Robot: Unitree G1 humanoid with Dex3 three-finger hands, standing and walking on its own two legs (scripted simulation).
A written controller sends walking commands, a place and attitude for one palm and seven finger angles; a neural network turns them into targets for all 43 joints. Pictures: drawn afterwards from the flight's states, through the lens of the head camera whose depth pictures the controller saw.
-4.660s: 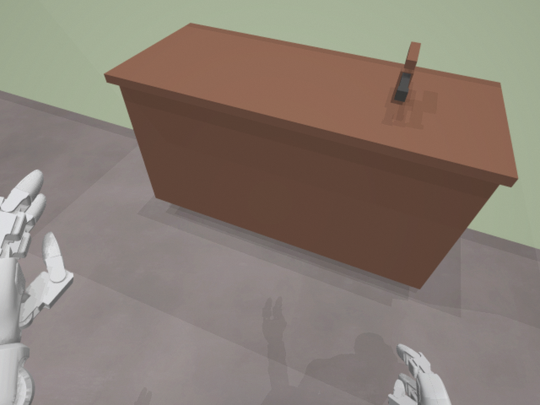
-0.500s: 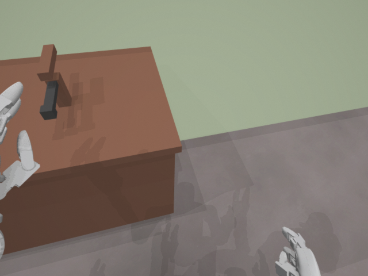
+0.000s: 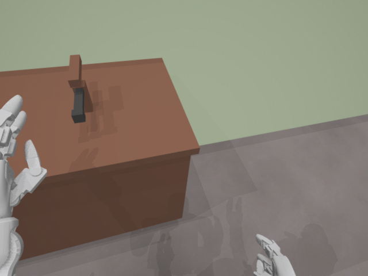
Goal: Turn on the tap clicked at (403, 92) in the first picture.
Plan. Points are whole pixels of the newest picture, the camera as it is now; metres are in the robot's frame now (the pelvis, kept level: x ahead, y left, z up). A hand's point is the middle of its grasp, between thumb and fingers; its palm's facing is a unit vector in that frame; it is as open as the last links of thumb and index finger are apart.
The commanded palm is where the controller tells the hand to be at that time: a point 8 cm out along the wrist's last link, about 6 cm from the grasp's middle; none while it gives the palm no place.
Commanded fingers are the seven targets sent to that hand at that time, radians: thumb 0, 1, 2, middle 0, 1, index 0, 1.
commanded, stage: come to a stop and stand still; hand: left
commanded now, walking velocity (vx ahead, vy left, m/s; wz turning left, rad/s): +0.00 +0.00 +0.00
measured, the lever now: (78, 115) +0.47 +0.34 +0.05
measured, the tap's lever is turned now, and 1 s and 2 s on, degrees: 0 0 0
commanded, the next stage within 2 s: look again from close up in 0.78 s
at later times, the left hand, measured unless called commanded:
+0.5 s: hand (77, 162) +0.25 +0.22 +0.16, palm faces +0.38 -0.85 -0.36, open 7.4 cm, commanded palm +0.19 +0.25 +0.18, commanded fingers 0.00 0.90 0.90 -0.20 -0.30 -0.20 -0.30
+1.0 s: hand (76, 162) +0.25 +0.22 +0.16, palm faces +0.40 -0.84 -0.36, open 7.4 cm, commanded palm +0.19 +0.25 +0.18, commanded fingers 0.00 0.90 0.90 -0.20 -0.30 -0.20 -0.30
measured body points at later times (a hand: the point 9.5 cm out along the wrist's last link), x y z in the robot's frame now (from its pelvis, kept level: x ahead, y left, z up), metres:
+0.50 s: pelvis +0.04 -0.03 +0.01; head +0.05 -0.02 +0.46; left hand +0.23 +0.26 +0.18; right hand +0.22 -0.25 -0.07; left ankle +0.04 +0.05 -0.74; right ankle +0.03 -0.15 -0.74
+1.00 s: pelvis +0.04 -0.03 +0.01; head +0.05 -0.03 +0.46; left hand +0.22 +0.26 +0.18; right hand +0.23 -0.25 -0.07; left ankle +0.04 +0.05 -0.74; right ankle +0.03 -0.15 -0.74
